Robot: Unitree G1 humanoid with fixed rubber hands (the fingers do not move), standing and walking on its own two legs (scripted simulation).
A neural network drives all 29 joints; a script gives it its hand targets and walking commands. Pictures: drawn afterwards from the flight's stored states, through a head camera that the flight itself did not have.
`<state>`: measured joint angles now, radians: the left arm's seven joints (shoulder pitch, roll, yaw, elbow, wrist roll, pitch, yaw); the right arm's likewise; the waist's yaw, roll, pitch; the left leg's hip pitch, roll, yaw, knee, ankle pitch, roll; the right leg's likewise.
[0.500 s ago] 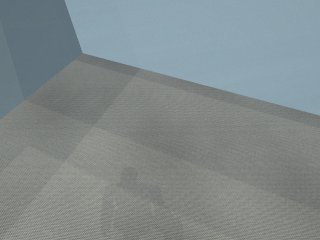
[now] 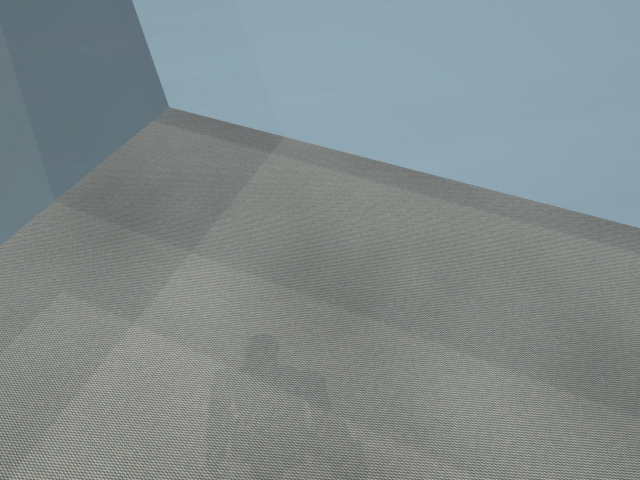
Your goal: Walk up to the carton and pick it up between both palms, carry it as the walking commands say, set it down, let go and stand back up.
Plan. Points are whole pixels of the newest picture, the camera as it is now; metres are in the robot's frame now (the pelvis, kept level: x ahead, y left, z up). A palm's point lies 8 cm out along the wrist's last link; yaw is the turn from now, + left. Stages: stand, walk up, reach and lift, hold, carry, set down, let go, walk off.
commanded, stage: stand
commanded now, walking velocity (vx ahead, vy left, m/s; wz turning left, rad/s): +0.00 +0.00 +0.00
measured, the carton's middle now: out of the picture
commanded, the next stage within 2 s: walk up in 0.24 s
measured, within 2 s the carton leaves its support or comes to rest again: neither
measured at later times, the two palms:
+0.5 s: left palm out of the picture -0.03 +0.21 -0.15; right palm out of the picture -0.01 -0.20 -0.16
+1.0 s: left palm out of the picture +0.09 +0.14 -0.12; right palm out of the picture +0.02 -0.37 -0.14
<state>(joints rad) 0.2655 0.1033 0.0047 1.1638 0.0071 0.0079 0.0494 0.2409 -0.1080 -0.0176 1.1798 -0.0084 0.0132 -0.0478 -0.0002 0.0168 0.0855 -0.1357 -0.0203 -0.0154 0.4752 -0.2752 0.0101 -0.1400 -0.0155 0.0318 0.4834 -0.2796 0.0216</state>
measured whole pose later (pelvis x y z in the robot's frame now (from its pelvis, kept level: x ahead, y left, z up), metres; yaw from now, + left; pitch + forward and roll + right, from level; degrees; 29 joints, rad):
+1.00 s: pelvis -0.04 -0.08 -0.02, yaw -19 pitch +0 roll +1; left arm 0.26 0.19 0.03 0.78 0.03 0.05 0.01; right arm 0.07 -0.27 -0.05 0.84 -0.02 0.02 -0.03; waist 0.05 0.06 0.11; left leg -0.57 -0.01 -0.01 1.18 -0.43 0.04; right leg -0.38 0.13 0.03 0.62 -0.23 -0.11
